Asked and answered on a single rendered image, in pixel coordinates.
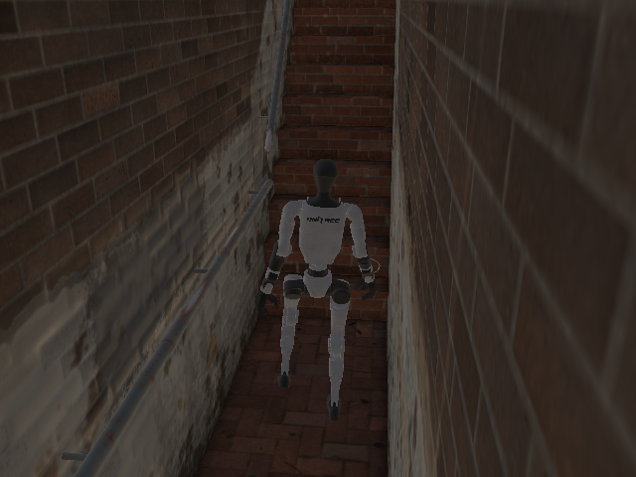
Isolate stairs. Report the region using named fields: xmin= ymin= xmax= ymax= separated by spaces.
xmin=258 ymin=0 xmax=396 ymax=321

